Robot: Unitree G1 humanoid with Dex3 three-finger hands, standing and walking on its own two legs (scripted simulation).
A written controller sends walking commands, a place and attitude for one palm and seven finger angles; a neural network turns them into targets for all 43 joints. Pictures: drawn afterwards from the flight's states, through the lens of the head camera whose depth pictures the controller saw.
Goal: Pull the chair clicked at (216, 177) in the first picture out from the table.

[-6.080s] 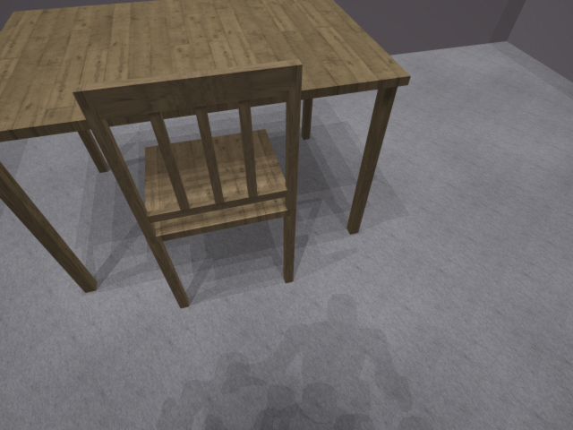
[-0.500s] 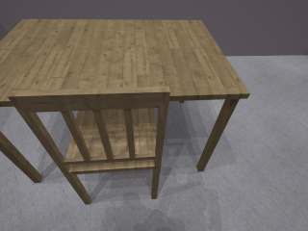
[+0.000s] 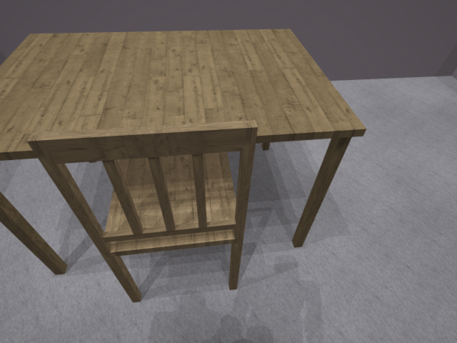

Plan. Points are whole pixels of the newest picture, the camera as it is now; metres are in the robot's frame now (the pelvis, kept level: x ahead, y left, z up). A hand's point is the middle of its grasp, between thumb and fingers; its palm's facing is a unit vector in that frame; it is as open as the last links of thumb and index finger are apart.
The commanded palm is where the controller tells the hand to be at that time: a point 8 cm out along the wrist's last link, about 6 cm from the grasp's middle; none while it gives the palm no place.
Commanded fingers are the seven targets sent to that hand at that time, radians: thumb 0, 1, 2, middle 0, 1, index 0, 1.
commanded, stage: look again from close up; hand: left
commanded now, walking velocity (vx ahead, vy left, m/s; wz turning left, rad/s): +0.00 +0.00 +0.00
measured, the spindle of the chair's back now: (163, 196) +0.47 +0.19 -0.09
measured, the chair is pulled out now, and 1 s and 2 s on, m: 0.00 0.00 0.00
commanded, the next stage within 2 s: none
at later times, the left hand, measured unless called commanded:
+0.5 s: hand out of the picture -0.08 +0.12 -0.17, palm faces +0.05 -0.99 -0.15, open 7.4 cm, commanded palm none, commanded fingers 0.00 0.90 0.90 -0.20 -0.30 -0.20 -0.30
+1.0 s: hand out of the picture -0.03 +0.08 -0.17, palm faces +0.04 -0.99 -0.16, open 7.4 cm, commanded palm none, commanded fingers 0.00 0.90 0.90 -0.20 -0.30 -0.20 -0.30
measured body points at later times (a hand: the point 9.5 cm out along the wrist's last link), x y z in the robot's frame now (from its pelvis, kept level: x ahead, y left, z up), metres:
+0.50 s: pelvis -0.01 -0.02 +0.00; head -0.02 -0.03 +0.45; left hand -0.08 +0.17 -0.16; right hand -0.03 -0.23 -0.16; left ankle +0.02 +0.02 -0.74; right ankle -0.01 -0.17 -0.74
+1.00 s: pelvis +0.00 -0.06 +0.00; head -0.01 -0.07 +0.45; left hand -0.03 +0.13 -0.16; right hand -0.04 -0.26 -0.17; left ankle +0.02 +0.02 -0.74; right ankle -0.01 -0.17 -0.74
